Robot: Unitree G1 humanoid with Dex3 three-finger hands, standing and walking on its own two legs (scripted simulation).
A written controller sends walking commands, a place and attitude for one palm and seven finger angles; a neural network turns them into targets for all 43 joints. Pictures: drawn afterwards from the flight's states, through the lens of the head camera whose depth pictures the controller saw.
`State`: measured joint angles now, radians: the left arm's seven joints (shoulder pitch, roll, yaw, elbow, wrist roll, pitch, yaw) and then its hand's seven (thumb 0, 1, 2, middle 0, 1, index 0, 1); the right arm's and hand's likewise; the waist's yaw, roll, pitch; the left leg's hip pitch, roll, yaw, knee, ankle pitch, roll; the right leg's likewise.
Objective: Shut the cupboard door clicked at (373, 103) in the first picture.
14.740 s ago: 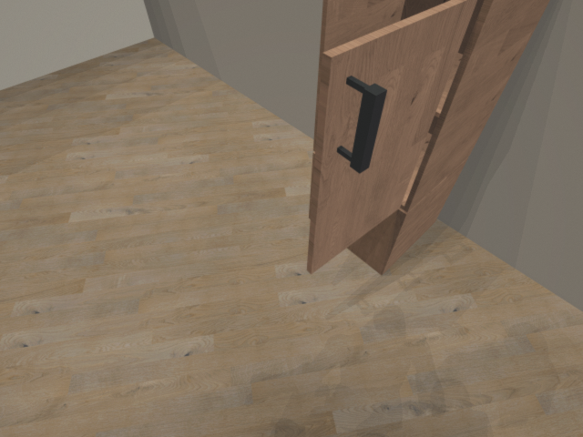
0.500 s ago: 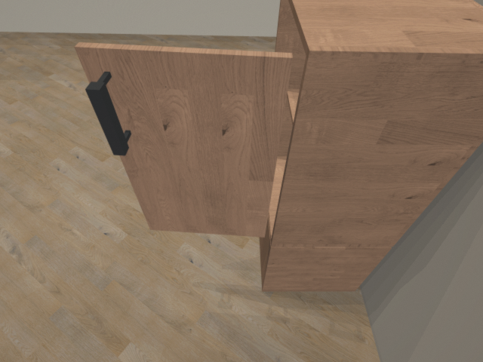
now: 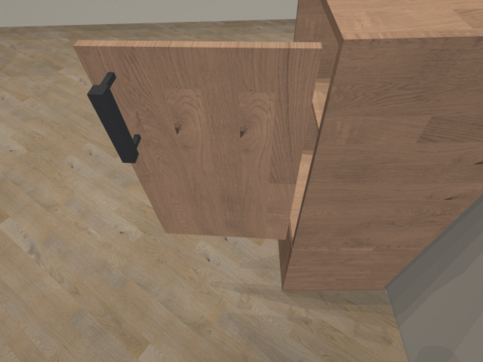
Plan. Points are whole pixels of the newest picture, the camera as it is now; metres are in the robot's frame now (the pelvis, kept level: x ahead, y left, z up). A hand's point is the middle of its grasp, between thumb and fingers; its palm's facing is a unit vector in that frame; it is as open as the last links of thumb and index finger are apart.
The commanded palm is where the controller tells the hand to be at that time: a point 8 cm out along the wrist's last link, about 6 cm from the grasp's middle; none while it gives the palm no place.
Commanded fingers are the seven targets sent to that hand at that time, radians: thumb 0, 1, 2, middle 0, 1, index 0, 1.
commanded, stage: come to a stop and stand still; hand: left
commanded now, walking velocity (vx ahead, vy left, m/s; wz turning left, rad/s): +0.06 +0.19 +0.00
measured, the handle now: (120, 119) +0.46 +0.25 +0.14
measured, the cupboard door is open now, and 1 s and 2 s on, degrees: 86 86 86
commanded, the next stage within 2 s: look again from close up in 1.48 s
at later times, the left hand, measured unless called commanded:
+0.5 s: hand out of the picture +0.04 +0.26 -0.17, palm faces +0.06 -0.97 -0.22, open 7.4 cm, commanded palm none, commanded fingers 0.00 0.90 0.90 -0.20 -0.30 -0.20 -0.30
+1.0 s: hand out of the picture +0.05 +0.28 -0.16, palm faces +0.00 -0.98 -0.21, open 7.3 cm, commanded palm none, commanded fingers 0.00 0.90 0.90 -0.20 -0.30 -0.20 -0.30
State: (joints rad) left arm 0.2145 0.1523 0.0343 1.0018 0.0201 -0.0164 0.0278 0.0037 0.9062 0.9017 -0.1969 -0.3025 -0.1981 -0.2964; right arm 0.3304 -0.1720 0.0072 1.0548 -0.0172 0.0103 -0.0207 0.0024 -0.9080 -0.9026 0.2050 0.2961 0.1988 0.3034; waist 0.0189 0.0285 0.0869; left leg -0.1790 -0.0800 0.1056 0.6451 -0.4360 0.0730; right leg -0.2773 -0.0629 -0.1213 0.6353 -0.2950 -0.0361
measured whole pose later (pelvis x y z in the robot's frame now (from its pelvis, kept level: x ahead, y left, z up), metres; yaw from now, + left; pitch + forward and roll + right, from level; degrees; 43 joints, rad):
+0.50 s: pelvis +0.02 +0.07 +0.01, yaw +0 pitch +0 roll +1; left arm 0.26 0.21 0.05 1.02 0.01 0.03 0.01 0.00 0.91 0.90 -0.20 -0.30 -0.20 -0.30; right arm 0.16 -0.15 -0.02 1.01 -0.03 0.02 -0.03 0.00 -0.93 -0.90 0.21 0.30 0.20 0.30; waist 0.03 -0.04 0.08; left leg -0.30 0.03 0.06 0.54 -0.23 -0.01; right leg -0.26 -0.02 -0.07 0.62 -0.39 0.00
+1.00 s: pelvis +0.03 +0.10 +0.01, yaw -1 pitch -1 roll -1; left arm 0.29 0.17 0.00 1.03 0.01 -0.01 0.03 0.01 0.91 0.90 -0.20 -0.30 -0.20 -0.30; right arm 0.30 -0.17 0.01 1.04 -0.02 0.00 -0.02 0.01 -0.93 -0.90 0.20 0.30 0.20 0.30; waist -0.01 0.02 0.02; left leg -0.22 0.00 0.08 0.52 -0.30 0.05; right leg -0.20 -0.02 -0.05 0.50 -0.29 0.00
